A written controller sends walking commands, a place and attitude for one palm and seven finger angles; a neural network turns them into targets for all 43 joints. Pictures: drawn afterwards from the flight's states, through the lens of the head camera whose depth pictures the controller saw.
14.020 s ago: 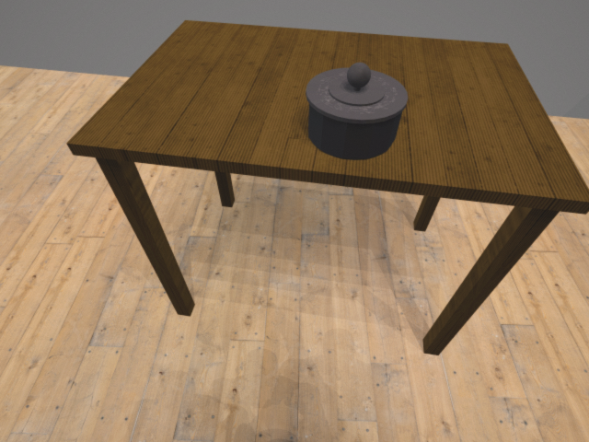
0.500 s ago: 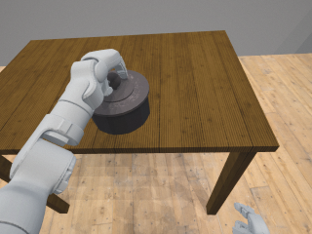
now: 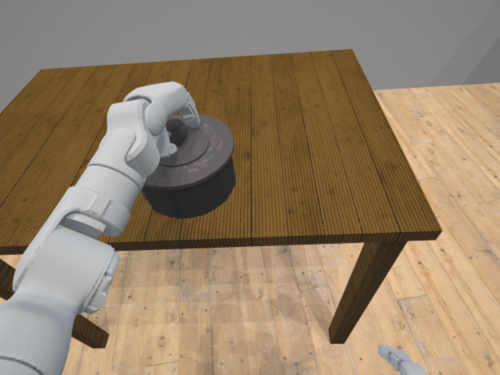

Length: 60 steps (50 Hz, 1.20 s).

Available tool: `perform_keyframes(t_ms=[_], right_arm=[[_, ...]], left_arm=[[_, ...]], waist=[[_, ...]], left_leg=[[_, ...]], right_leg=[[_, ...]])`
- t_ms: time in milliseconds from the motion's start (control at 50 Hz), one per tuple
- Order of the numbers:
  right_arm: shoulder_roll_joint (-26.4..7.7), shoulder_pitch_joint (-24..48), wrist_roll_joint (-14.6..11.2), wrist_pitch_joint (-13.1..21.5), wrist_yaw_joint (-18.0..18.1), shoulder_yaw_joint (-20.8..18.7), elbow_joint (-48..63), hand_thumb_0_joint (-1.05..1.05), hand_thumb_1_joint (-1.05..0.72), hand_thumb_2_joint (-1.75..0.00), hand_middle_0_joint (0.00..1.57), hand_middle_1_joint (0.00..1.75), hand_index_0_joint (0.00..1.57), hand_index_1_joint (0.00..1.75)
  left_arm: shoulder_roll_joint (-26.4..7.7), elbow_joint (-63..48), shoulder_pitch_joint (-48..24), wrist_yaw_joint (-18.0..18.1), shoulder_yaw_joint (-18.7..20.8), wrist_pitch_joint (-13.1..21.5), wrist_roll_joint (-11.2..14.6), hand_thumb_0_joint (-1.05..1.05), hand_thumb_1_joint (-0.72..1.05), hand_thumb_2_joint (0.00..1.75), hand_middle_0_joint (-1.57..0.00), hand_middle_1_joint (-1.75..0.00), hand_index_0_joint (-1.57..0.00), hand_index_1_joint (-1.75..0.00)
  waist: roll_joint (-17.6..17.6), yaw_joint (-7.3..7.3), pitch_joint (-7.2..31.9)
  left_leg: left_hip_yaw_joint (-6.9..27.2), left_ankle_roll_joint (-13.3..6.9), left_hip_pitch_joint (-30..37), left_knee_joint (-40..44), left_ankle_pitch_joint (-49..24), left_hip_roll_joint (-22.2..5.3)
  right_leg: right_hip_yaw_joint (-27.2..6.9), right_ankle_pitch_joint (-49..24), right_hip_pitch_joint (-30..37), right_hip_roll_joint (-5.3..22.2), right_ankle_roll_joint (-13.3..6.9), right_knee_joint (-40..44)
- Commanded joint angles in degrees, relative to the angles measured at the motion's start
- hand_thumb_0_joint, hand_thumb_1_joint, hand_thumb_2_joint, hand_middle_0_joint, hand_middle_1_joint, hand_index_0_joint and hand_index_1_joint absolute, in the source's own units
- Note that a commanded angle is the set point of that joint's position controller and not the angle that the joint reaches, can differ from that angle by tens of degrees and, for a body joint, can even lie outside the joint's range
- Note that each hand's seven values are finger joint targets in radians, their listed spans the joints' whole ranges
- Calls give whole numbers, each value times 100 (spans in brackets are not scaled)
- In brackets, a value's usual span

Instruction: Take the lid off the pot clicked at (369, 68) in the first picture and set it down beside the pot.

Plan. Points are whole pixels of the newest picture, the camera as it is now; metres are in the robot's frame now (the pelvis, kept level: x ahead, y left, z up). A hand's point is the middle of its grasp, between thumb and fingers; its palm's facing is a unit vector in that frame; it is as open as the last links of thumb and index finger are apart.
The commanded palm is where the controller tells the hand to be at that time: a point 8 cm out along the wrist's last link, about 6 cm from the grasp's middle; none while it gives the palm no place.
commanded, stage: close the fingers and squeeze the knob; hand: left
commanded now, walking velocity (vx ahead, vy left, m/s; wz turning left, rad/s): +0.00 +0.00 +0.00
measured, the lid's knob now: (174, 131) +0.47 +0.13 +0.16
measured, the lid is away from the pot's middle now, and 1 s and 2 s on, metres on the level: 0.00 0.00 0.01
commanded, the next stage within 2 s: lift the lid straight up in 1.68 s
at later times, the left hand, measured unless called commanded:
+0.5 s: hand (166, 139) +0.44 +0.14 +0.17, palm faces -0.30 -0.09 -0.95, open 8.3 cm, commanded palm +0.42 +0.14 +0.24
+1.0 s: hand (168, 138) +0.44 +0.13 +0.17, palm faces -0.28 -0.10 -0.95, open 7.0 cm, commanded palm +0.42 +0.14 +0.24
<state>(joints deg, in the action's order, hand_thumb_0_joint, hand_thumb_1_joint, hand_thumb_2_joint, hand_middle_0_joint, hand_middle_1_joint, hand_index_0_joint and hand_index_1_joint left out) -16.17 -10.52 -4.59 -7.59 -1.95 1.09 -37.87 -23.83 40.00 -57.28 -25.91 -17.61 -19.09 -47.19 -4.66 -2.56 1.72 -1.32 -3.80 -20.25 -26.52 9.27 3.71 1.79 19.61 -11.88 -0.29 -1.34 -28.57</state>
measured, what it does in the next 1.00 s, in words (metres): stands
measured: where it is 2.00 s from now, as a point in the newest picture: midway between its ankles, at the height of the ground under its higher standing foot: outside the picture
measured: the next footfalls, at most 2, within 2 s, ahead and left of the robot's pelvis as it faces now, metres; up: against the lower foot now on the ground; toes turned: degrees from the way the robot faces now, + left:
none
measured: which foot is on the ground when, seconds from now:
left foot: down 0.00-1.00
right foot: down 0.00-1.00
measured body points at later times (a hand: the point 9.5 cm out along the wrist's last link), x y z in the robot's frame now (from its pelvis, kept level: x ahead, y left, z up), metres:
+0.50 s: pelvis +0.00 +0.01 +0.00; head +0.01 -0.03 +0.45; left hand +0.45 +0.14 +0.22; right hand +0.14 -0.24 -0.12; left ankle +0.05 +0.08 -0.74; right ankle -0.05 -0.10 -0.74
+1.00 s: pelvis +0.00 +0.00 +0.00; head +0.01 -0.03 +0.45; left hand +0.45 +0.14 +0.22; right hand +0.14 -0.24 -0.12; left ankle +0.05 +0.08 -0.74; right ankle -0.05 -0.10 -0.74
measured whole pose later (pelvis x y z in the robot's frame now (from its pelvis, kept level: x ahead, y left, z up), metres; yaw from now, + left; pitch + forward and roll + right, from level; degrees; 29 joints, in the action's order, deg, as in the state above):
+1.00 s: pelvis +0.00 +0.00 +0.00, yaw +0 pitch +3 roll +0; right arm -15.9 -9.2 -4.6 -7.3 -1.9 1.1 -37.5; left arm -22.8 39.3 -56.8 -24.4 -18.7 -19.7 -47.4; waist -4.6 -2.1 1.7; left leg -1.4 -4.1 -20.3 -26.3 8.8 3.7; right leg 1.6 19.0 -11.8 -0.3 -1.1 -28.2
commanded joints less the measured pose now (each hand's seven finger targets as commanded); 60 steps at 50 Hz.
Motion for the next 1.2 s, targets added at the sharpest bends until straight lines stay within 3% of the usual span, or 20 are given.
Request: perform_keyframes(t_ms=[0,60,100,160,200,260,280,320,360,380,460,520,560,680,760,780,1040,1100,1160,1180], right_arm=[[-606,619,-1,248,24,-202,868,0,-90,-90,20,30,20,30],[-605,592,-11,226,25,-244,857,0,-90,-90,20,30,20,30],[-632,595,-17,234,45,-208,793,0,-90,-90,20,30,20,30],[-614,621,-12,265,32,-242,863,0,-90,-90,20,30,20,30],[-622,607,-18,252,38,-211,795,0,-90,-90,20,30,20,30],[-606,602,-7,257,36,-250,813,0,-90,-90,20,30,20,30],[-607,578,-5,275,47,-223,767,0,-90,-90,20,30,20,30],[-614,588,-14,267,59,-193,735,0,-90,-90,20,30,20,30],[-597,611,-6,277,44,-237,804,0,-90,-90,20,30,20,30],[-583,597,11,312,31,-234,800,0,-90,-90,20,30,20,30],[-627,509,-2,252,56,-225,711,0,-90,-90,20,30,20,30],[-602,594,25,331,59,-203,790,0,-90,-90,20,30,20,30],[-596,533,23,323,23,-251,819,0,-90,-90,20,30,20,30],[-606,644,10,285,14,-203,841,0,-90,-90,20,30,20,30],[-595,650,1,256,28,-231,868,0,-90,-90,20,30,20,30],[-606,629,4,265,31,-216,822,0,-90,-90,20,30,20,30],[-587,612,-23,227,91,-169,724,0,-90,-90,20,30,20,30],[-626,540,5,241,128,-160,722,0,-90,-90,20,30,20,30],[-600,552,14,269,101,-212,800,0,-90,-90,20,30,20,30],[-601,512,11,273,108,-204,751,0,-90,-90,20,30,20,30]], left_arm=[[-1265,-1090,-2855,212,595,54,-188,0,-13,119,-66,-53,-66,-53],[-898,-1014,-2772,224,341,36,-88,0,-9,118,-65,-60,-65,-60],[-1377,-982,-3044,276,643,34,-188,0,-7,117,-64,-64,-64,-64],[-1064,-1105,-2829,274,461,55,-93,0,-4,116,-64,-70,-64,-70],[-1275,-937,-2886,286,588,29,-182,0,-1,115,-64,-73,-64,-73],[-865,-1133,-3115,285,285,24,-85,0,2,113,-65,-78,-65,-78],[-1277,-1017,-3050,315,599,21,-188,0,3,112,-65,-79,-65,-79],[-1269,-884,-3244,323,551,14,-221,0,6,110,-66,-81,-66,-81],[-826,-1098,-3201,282,243,43,-92,0,8,109,-66,-84,-66,-84],[-1047,-1282,-3290,299,418,53,-171,0,9,108,-66,-85,-66,-85],[-927,-514,-2923,287,382,-11,-106,0,15,104,-68,-89,-68,-89],[-1242,-1089,-3332,303,559,53,-220,0,19,101,-70,-91,-70,-91],[-918,-963,-2841,268,412,48,-114,0,21,99,-71,-92,-71,-92],[-1300,-1148,-2824,289,677,39,-185,0,30,91,-74,-96,-74,-96],[-906,-1129,-2856,307,367,0,-123,0,36,84,-77,-98,-77,-98],[-1301,-1244,-2958,333,664,7,-212,0,37,83,-78,-98,-78,-98],[-917,-599,-3056,331,306,-71,-222,0,61,51,-89,-99,-89,-99],[-1292,-395,-3038,333,590,-31,-275,0,55,62,-87,-99,-84,-98],[-839,-745,-3073,258,270,23,-182,0,55,66,-87,-99,-83,-98],[-1122,-666,-3015,263,507,13,-236,0,55,67,-87,-99,-83,-98]], waist=[[666,40,2132],[597,-49,1936],[672,0,1978],[578,-13,2179],[723,11,2005],[454,-80,2032],[550,0,2147],[644,-20,2040],[533,-82,2146],[473,-13,2359],[821,-73,1819],[607,29,2417],[640,-16,2280],[696,73,2147],[562,-12,1994],[637,56,2197],[727,-37,1904],[789,-5,1953],[584,-66,2158],[750,-22,2138]], left_leg=[[349,-160,1944,-52,-1270,31],[358,-164,1937,-24,-1085,2],[347,-152,1867,32,-877,5],[373,-158,2005,-24,-1080,-7],[360,-142,1881,10,-940,-12],[393,-149,2066,8,-951,-15],[417,-131,2076,5,-954,-23],[404,-113,1951,51,-840,-20],[421,-135,2099,4,-1052,-26],[462,-119,2252,-12,-1150,-28],[379,-136,1800,32,-906,-16],[427,-132,2154,-7,-1185,11],[434,-143,2143,-77,-1470,-15],[380,-131,1997,-25,-1299,-5],[401,-135,2024,11,-1092,-25],[411,-116,2063,13,-1110,-39],[361,-126,1874,14,-911,-11],[327,-139,1757,33,-815,-4],[359,-152,1992,-38,-1119,-2],[365,-152,1975,-39,-1100,-10]], right_leg=[[-75,-2361,-336,-158,-112,358],[-24,-2084,-555,-161,-126,453],[-69,-1990,-458,-176,-116,428],[-58,-2080,-440,-154,-131,430],[-57,-2023,-460,-177,-117,412],[-16,-1916,-644,-170,-145,464],[-51,-1927,-551,-182,-143,416],[-37,-1878,-568,-173,-135,407],[-17,-2002,-603,-164,-149,432],[-41,-2042,-540,-176,-151,379],[-6,-1983,-576,-176,-132,468],[-66,-2220,-370,-163,-140,354],[-28,-2371,-420,-168,-146,393],[-54,-2351,-314,-170,-135,395],[-2,-2029,-551,-179,-153,460],[-32,-2087,-406,-187,-144,404],[-44,-2027,-566,-189,-132,439],[-71,-2056,-420,-173,-117,462],[-53,-2255,-451,-163,-147,450],[-72,-2273,-399,-179,-128,448]])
